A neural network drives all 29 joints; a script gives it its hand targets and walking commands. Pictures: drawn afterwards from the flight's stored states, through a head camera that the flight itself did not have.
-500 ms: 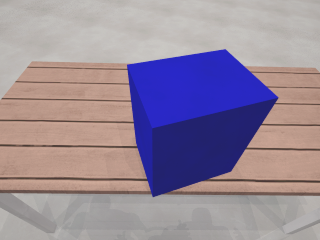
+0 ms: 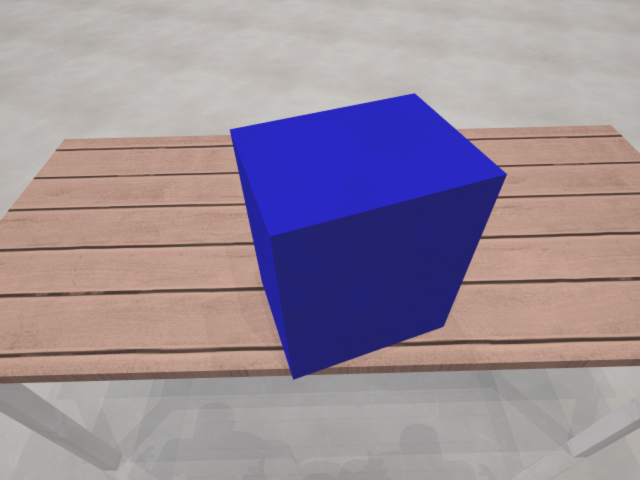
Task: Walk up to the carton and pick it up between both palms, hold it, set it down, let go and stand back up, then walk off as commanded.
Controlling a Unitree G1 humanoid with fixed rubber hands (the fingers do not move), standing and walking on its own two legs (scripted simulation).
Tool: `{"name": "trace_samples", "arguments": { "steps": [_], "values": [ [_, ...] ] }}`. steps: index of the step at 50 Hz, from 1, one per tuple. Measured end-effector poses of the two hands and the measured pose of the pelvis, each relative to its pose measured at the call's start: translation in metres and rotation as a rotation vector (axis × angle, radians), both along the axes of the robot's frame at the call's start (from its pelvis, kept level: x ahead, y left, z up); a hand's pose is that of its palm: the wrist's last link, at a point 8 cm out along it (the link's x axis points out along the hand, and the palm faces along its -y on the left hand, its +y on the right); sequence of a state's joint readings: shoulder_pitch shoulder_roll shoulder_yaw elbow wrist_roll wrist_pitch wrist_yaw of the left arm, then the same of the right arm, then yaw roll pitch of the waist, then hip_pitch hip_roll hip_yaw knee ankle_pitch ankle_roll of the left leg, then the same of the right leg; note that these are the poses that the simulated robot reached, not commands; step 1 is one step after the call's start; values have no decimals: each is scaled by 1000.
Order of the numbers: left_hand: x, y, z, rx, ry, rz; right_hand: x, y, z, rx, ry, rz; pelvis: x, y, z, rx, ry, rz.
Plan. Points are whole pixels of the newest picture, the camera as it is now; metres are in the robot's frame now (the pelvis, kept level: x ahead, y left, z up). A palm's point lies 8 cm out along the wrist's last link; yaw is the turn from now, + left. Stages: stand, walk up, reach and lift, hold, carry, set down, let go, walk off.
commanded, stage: walk up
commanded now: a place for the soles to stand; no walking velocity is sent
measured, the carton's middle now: (351, 242) +0.42 -0.04 +0.08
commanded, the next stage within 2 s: reach and lift in 0.82 s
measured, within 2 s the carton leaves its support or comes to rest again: neither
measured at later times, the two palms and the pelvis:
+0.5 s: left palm out of the picture +0.10 +0.32 -0.07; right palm out of the picture +0.09 -0.32 -0.10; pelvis +0.01 +0.00 +0.00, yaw +0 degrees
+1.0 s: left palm out of the picture +0.14 +0.28 -0.08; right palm out of the picture +0.11 -0.33 -0.10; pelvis +0.00 -0.01 +0.00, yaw +0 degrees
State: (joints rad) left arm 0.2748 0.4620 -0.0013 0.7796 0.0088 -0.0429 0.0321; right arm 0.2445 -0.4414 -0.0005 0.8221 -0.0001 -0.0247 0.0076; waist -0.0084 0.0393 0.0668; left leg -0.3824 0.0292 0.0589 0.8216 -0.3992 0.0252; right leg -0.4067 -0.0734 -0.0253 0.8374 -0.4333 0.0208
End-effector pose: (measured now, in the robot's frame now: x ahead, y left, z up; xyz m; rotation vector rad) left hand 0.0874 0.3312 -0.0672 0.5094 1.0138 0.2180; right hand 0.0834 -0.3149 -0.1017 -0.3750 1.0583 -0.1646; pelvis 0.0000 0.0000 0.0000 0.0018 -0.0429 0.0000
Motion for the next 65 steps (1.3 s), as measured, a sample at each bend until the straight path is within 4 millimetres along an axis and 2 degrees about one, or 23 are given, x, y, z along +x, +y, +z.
{"name": "trace_samples", "arguments": {
  "steps": [4,11,33,42,45,48,52,55,61,65],
  "values": [
    [-3,-7,0,-5,2,3,-2,-6,-1,1,9,-2,-1,-6,0,7,-2,2],
    [3,-8,-1,-16,-7,-1,-6,-6,-1,-5,30,-12,0,-4,1,5,3,1],
    [18,-16,-2,-51,-27,-2,12,-8,8,-12,-16,-1,10,-5,4,5,26,3],
    [18,-20,-2,-59,-37,-1,12,-9,10,-13,-26,0,10,-6,4,6,26,4],
    [16,-21,-12,-43,100,60,16,-14,5,-3,-62,-1,5,-6,2,3,13,1],
    [32,-35,-16,-46,137,61,24,-16,3,6,-108,0,-3,-7,-1,-2,-7,-5],
    [71,-63,-5,-89,25,15,33,-17,7,14,-161,23,-5,-9,-2,-2,-11,-7],
    [90,-77,6,-95,-39,-18,40,-19,13,19,-197,28,-3,-12,-1,-1,-7,-9],
    [100,-83,26,-80,-97,9,61,-26,33,34,-260,62,0,-22,9,12,24,-9],
    [98,-85,37,-79,-129,41,71,-29,45,46,-271,96,-1,-29,16,24,45,-8]
  ]
}}
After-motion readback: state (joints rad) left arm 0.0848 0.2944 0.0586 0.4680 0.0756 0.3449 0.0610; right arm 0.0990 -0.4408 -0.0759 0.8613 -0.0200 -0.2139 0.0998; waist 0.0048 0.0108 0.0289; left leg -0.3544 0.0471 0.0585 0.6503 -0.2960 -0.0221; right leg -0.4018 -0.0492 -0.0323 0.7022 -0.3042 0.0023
